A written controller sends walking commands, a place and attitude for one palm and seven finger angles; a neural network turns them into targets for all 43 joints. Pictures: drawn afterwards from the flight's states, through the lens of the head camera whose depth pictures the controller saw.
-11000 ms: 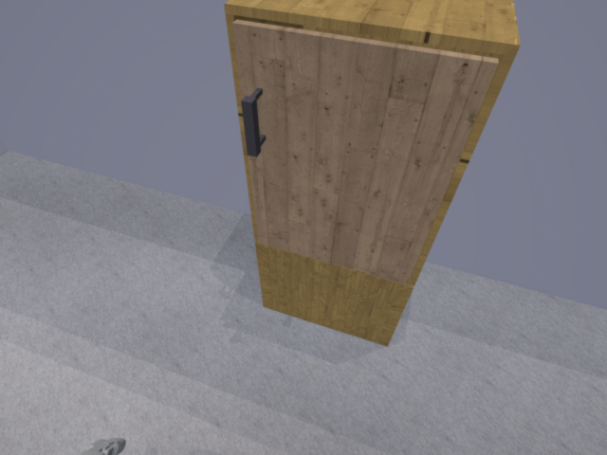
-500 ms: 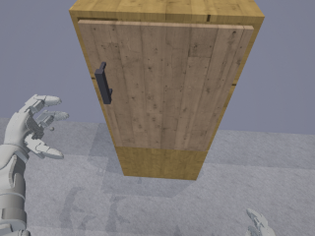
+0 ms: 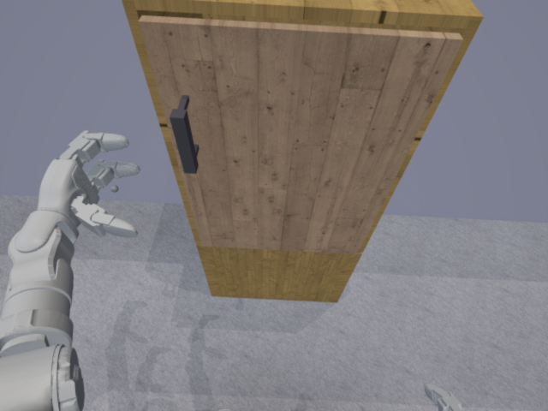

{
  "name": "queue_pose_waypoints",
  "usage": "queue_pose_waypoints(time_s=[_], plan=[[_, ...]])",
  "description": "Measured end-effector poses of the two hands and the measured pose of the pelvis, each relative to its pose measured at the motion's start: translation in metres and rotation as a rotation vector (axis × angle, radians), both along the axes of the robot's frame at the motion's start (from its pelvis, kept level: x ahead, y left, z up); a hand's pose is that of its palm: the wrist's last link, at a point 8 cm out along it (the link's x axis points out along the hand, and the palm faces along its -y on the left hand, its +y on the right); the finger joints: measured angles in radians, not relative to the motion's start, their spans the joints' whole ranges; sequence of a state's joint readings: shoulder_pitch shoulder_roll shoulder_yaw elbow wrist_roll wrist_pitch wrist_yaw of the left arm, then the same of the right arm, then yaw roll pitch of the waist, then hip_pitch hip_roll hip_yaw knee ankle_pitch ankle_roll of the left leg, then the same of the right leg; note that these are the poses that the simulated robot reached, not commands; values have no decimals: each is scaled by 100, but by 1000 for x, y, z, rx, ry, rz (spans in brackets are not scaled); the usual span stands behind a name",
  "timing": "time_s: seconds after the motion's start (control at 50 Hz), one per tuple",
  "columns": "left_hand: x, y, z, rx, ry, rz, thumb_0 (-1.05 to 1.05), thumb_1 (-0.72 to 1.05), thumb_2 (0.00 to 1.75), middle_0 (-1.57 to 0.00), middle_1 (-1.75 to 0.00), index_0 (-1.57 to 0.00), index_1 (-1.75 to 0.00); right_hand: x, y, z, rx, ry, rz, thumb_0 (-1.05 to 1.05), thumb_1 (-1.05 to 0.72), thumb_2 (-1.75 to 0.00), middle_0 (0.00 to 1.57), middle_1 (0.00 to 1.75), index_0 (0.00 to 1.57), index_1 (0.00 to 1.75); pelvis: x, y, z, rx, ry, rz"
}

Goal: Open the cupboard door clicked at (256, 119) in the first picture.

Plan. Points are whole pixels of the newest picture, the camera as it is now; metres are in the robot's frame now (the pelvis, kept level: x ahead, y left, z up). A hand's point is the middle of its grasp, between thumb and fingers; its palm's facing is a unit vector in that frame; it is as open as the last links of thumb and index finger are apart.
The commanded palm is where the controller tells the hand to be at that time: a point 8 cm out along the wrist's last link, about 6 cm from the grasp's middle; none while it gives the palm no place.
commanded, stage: move the hooked fingers beside the handle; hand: left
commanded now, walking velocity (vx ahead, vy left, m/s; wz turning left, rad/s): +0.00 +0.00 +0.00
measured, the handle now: (187, 135) +0.52 +0.16 +0.09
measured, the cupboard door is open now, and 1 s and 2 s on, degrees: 0 0 0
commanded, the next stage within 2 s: slide the fingers in behind the handle in 1.44 s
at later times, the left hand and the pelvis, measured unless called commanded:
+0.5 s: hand (140, 157) +0.46 +0.22 +0.10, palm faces -0.05 -1.00 +0.02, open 14.0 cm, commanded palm +0.44 +0.27 +0.10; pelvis +0.00 +0.00 -0.01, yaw -1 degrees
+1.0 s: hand (137, 159) +0.46 +0.22 +0.09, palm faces -0.03 -1.00 +0.01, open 14.0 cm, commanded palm +0.44 +0.27 +0.09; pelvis +0.01 -0.01 -0.01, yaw -2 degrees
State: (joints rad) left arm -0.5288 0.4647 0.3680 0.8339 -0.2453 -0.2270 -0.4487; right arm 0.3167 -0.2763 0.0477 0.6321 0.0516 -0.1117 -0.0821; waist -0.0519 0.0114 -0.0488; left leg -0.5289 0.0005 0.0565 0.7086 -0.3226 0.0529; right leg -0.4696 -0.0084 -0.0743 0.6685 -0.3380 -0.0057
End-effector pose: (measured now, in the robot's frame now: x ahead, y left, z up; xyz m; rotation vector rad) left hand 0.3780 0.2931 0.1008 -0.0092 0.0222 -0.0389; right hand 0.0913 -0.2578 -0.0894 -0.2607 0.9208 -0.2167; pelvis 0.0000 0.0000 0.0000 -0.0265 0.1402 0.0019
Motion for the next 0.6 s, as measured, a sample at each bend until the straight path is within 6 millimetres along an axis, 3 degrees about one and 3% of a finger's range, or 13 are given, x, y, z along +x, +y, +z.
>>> queue_pose_waypoints(time_s=[0.3,0.6], plan=[[33,-1,-5,-1,18,9,-1,-50,30,-30,-120,-30,-120,-31,-1,-8,-2,132,-46,1,-90,-90,20,30,21,30,4,4,-4,-6,38,-8],[74,-23,-1,-1,16,8,-1,-50,30,-30,-120,-30,-120,-65,-14,-16,-4,241,-114,1,-91,-90,20,30,21,30,4,-4,-9,-4,87,-23]])
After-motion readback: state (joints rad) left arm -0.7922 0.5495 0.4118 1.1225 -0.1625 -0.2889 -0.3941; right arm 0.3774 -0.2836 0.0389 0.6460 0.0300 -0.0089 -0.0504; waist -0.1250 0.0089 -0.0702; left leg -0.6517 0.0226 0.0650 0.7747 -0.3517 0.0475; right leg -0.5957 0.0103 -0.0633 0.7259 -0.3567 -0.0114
